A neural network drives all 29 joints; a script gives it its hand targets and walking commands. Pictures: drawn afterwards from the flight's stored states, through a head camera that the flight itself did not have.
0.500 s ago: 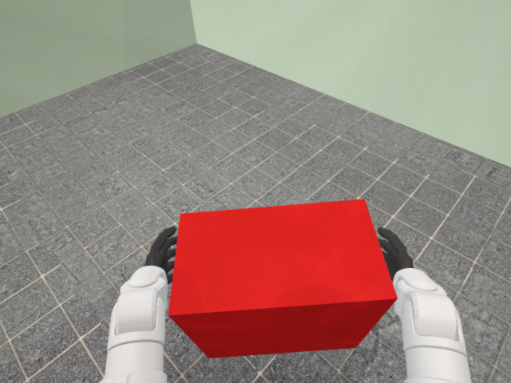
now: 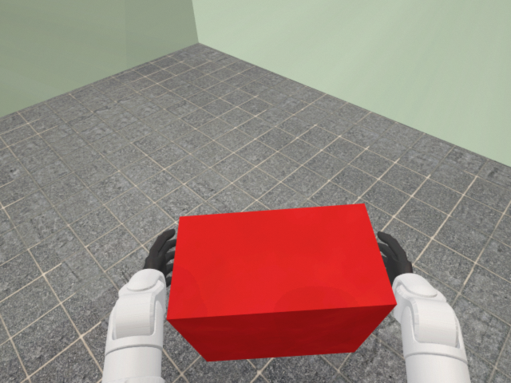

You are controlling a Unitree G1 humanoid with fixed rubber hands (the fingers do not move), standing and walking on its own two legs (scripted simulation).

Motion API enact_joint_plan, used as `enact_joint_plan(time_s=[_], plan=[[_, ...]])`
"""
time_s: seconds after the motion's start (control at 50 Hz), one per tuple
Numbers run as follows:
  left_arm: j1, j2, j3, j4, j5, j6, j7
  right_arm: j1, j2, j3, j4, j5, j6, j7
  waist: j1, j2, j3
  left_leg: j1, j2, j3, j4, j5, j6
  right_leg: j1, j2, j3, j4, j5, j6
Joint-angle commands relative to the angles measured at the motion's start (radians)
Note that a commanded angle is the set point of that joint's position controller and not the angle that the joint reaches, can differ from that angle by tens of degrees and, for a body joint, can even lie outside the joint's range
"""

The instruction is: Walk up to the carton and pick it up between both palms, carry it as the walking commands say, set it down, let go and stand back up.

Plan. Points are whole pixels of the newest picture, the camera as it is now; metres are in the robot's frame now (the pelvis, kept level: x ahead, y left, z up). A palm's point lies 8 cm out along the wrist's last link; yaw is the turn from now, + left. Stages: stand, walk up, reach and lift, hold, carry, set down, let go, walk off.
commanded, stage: reach and lift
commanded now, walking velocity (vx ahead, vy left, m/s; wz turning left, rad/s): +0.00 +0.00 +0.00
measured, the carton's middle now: (276, 291) +0.28 +0.00 -0.03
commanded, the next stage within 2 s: hold in 0.08 s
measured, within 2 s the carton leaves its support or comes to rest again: neither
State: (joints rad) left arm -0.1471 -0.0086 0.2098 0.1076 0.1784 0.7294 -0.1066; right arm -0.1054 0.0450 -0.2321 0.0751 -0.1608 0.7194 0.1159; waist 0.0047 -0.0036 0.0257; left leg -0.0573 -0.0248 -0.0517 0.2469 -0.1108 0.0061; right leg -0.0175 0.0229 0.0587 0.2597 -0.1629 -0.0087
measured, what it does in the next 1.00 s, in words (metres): stands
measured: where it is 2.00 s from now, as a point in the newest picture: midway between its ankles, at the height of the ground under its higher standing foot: outside the picture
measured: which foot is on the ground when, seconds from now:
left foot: down 0.00-1.00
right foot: down 0.00-1.00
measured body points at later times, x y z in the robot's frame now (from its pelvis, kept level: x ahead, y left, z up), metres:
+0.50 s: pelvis +0.00 +0.00 +0.00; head -0.02 +0.01 +0.45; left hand +0.28 +0.19 +0.03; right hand +0.27 -0.19 +0.02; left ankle +0.02 +0.12 -0.75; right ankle -0.01 -0.12 -0.75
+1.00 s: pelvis +0.01 +0.00 -0.01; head -0.03 +0.00 +0.44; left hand +0.29 +0.20 +0.03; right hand +0.28 -0.19 +0.03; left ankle +0.02 +0.12 -0.75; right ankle -0.01 -0.12 -0.75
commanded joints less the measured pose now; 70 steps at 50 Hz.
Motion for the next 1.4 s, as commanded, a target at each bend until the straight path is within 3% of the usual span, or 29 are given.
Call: enact_joint_plan(time_s=[0.0, 0.06, 0.1, 0.16, 0.18, 0.64, 0.74, 0.86, 0.88, 0.9, 0.94, 0.96, 0.98, 1.06, 1.08, 1.1, 1.12, 1.14, 1.16, 1.18, 1.2, 1.22, 1.24, 1.26, 1.3, 1.32, 1.34, 1.36, 1.38], plan=[[-0.456, -0.769, -0.583, -0.151, -0.191, -0.048, -0.167, -0.526, 0.726, 0.625, -0.142, 0.18, -0.042, 0.149, -0.013, 0.005, -0.247, 0.135, -0.066, -0.004, 0.004, 0.149, -0.007, -0.022, 0.059, 0.006, -0.023, 0.173, 0.009], [-0.469, -0.762, -0.583, -0.166, -0.194, -0.053, -0.168, -0.525, 0.729, 0.622, -0.144, 0.181, -0.043, 0.153, -0.005, 0.012, -0.267, 0.13, -0.064, -0.004, 0.003, 0.13, -0.006, 0.0, 0.055, 0.006, -0.021, 0.164, 0.008], [-0.47, -0.763, -0.571, -0.14, -0.187, -0.053, -0.169, -0.539, 0.726, 0.617, -0.139, 0.174, -0.043, 0.155, -0.007, -0.026, -0.235, 0.115, -0.065, -0.006, 0.001, 0.124, -0.002, -0.023, 0.058, 0.004, -0.024, 0.149, 0.01], [-0.467, -0.775, -0.577, -0.147, -0.189, -0.051, -0.171, -0.538, 0.734, 0.62, -0.133, 0.183, -0.041, 0.157, -0.004, 0.02, -0.265, 0.125, -0.065, -0.004, 0.005, 0.121, -0.005, -0.009, 0.054, 0.007, -0.019, 0.154, 0.008], [-0.479, -0.773, -0.573, -0.143, -0.191, -0.053, -0.171, -0.533, 0.738, 0.618, -0.122, 0.178, -0.039, 0.159, -0.008, -0.005, -0.245, 0.129, -0.066, -0.005, 0.003, 0.126, -0.002, -0.035, 0.056, 0.004, -0.021, 0.152, 0.009], [-0.462, -0.765, -0.59, -0.181, -0.187, -0.058, -0.167, -0.508, 0.743, 0.626, -0.144, 0.178, -0.047, 0.165, -0.005, 0.013, -0.265, 0.145, -0.063, -0.002, -0.006, 0.139, -0.004, -0.016, 0.057, 0.006, -0.023, 0.162, 0.003], [-0.431, -0.752, -0.582, -0.168, -0.182, -0.058, -0.169, -0.509, 0.743, 0.643, -0.159, 0.181, -0.048, 0.16, 0.003, -0.017, -0.261, 0.137, -0.067, -0.001, -0.01, 0.138, 0.0, -0.004, 0.054, 0.01, -0.025, 0.171, 0.01], [-0.449, -0.756, -0.592, -0.192, -0.191, -0.059, -0.166, -0.491, 0.744, 0.637, -0.156, 0.179, -0.047, 0.154, -0.005, 0.013, -0.249, 0.136, -0.061, -0.003, -0.009, 0.155, -0.002, -0.013, 0.056, 0.011, -0.024, 0.176, 0.005], [-0.521, -0.78, -0.605, -0.139, -0.203, -0.048, -0.163, -0.581, 0.764, 0.637, -0.143, 0.179, -0.042, 0.143, -0.005, 0.026, -0.412, 0.043, 0.138, 0.005, 0.177, 0.057, 0.008, -0.1, -0.149, -0.022, 0.152, 0.106, -0.023], [-0.503, -0.801, -0.619, -0.165, -0.225, -0.053, -0.163, -0.554, 0.789, 0.665, -0.153, 0.202, -0.039, 0.141, 0.0, 0.007, -0.467, 0.027, 0.132, -0.028, 0.204, -0.096, 0.044, -0.103, -0.127, 0.006, 0.186, -0.008, -0.051], [-0.499, -0.818, -0.629, -0.167, -0.227, -0.035, -0.159, -0.563, 0.786, 0.696, -0.167, 0.22, -0.013, 0.148, 0.014, 0.051, -0.346, -0.107, 0.139, -0.087, 0.156, -0.454, 0.07, -0.215, -0.114, 0.058, 0.159, -0.34, -0.071], [-0.529, -0.831, -0.644, -0.179, -0.241, -0.021, -0.159, -0.602, 0.78, 0.719, -0.208, 0.226, 0.0, 0.145, 0.012, 0.026, -0.273, -0.177, 0.149, -0.119, 0.145, -0.541, 0.081, -0.254, -0.109, 0.071, 0.153, -0.443, -0.077], [-0.559, -0.823, -0.658, -0.217, -0.266, -0.006, -0.155, -0.607, 0.771, 0.738, -0.234, 0.243, 0.023, 0.141, 0.01, 0.021, -0.223, -0.206, 0.153, -0.117, 0.155, -0.551, 0.082, -0.299, -0.12, 0.092, 0.141, -0.461, -0.08], [-0.482, -0.781, -0.703, -0.295, -0.339, 0.114, -0.128, -0.548, 0.715, 0.769, -0.332, 0.325, 0.131, 0.11, -0.002, -0.039, -0.279, -0.223, 0.125, -0.065, 0.246, -0.409, 0.083, -0.268, -0.153, 0.128, 0.168, -0.325, -0.092], [-0.468, -0.78, -0.73, -0.34, -0.367, 0.144, -0.119, -0.507, 0.725, 0.783, -0.344, 0.358, 0.162, 0.107, -0.004, -0.028, -0.296, -0.204, 0.106, -0.035, 0.257, -0.258, 0.079, -0.239, -0.157, 0.103, 0.209, -0.134, -0.085], [-0.452, -0.765, -0.735, -0.371, -0.381, 0.174, -0.109, -0.522, 0.715, 0.79, -0.377, 0.39, 0.194, 0.105, -0.003, -0.007, -0.31, -0.153, 0.103, -0.004, 0.277, 0.002, 0.07, -0.24, -0.138, 0.043, 0.281, 0.133, -0.062], [-0.441, -0.753, -0.736, -0.397, -0.397, 0.208, -0.103, -0.509, 0.707, 0.777, -0.371, 0.403, 0.229, 0.101, -0.006, 0.034, -0.334, -0.119, 0.13, -0.03, 0.336, 0.263, 0.076, -0.271, -0.126, -0.008, 0.348, 0.26, -0.03], [-0.418, -0.767, -0.754, -0.457, -0.428, 0.238, -0.099, -0.502, 0.717, 0.79, -0.431, 0.433, 0.257, 0.098, -0.007, 0.071, -0.385, -0.08, 0.15, -0.049, 0.374, 0.466, 0.082, -0.28, -0.115, -0.044, 0.366, 0.272, 0.0], [-0.408, -0.76, -0.747, -0.494, -0.437, 0.265, -0.093, -0.5, 0.725, 0.799, -0.461, 0.451, 0.288, 0.096, -0.01, 0.053, -0.412, -0.062, 0.171, -0.062, 0.41, 0.629, 0.082, -0.293, -0.115, -0.056, 0.369, 0.287, 0.019], [-0.388, -0.761, -0.74, -0.494, -0.439, 0.292, -0.09, -0.493, 0.728, 0.801, -0.468, 0.455, 0.314, 0.093, -0.012, 0.032, -0.433, -0.075, 0.174, -0.064, 0.448, 0.703, 0.082, -0.281, -0.11, -0.073, 0.358, 0.305, 0.029], [-0.359, -0.764, -0.741, -0.513, -0.443, 0.311, -0.089, -0.476, 0.728, 0.812, -0.5, 0.461, 0.334, 0.089, -0.011, 0.007, -0.458, -0.117, 0.159, -0.055, 0.484, 0.688, 0.075, -0.235, -0.116, -0.08, 0.337, 0.373, 0.033], [-0.376, -0.778, -0.753, -0.535, -0.451, 0.325, -0.089, -0.489, 0.74, 0.821, -0.52, 0.475, 0.349, 0.091, -0.011, -0.018, -0.46, -0.199, 0.124, -0.023, 0.504, 0.529, 0.052, -0.17, -0.141, -0.073, 0.329, 0.51, 0.028], [-0.376, -0.779, -0.756, -0.576, -0.459, 0.337, -0.088, -0.494, 0.748, 0.835, -0.565, 0.492, 0.362, 0.09, -0.013, -0.102, -0.447, -0.301, 0.085, 0.003, 0.487, 0.289, 0.035, -0.092, -0.173, -0.05, 0.323, 0.704, 0.02], [-0.358, -0.776, -0.759, -0.589, -0.452, 0.356, -0.083, -0.472, 0.742, 0.84, -0.584, 0.502, 0.376, 0.091, -0.012, -0.117, -0.439, -0.387, 0.058, 0.021, 0.447, 0.099, 0.029, -0.009, -0.216, -0.028, 0.349, 0.839, -0.006], [-0.365, -0.789, -0.774, -0.628, -0.456, 0.382, -0.077, -0.493, 0.744, 0.849, -0.63, 0.53, 0.396, 0.093, -0.012, -0.119, -0.43, -0.431, 0.02, 0.084, 0.349, -0.085, 0.004, 0.045, -0.272, -0.018, 0.41, 1.001, -0.027], [-0.337, -0.78, -0.773, -0.633, -0.449, 0.394, -0.073, -0.467, 0.731, 0.846, -0.633, 0.529, 0.408, 0.094, -0.009, -0.107, -0.439, -0.363, 0.021, 0.098, 0.295, -0.009, 0.003, 0.008, -0.259, -0.052, 0.444, 0.972, -0.012], [-0.341, -0.773, -0.773, -0.664, -0.445, 0.403, -0.068, -0.473, 0.738, 0.85, -0.645, 0.536, 0.417, 0.097, -0.011, -0.06, -0.462, -0.224, 0.056, 0.063, 0.273, 0.203, 0.018, -0.103, -0.224, -0.09, 0.497, 0.79, 0.017], [-0.359, -0.781, -0.771, -0.678, -0.446, 0.414, -0.065, -0.437, 0.737, 0.848, -0.638, 0.53, 0.428, 0.1, -0.016, 0.042, -0.461, -0.071, 0.127, -0.016, 0.288, 0.529, 0.04, -0.287, -0.183, -0.128, 0.539, 0.43, 0.058], [-0.344, -0.787, -0.772, -0.679, -0.443, 0.419, -0.065, -0.443, 0.731, 0.85, -0.66, 0.53, 0.43, 0.102, -0.024, 0.196, -0.438, 0.082, 0.235, -0.149, 0.31, 1.004, 0.092, -0.5, -0.096, -0.177, 0.552, -0.161, 0.084]])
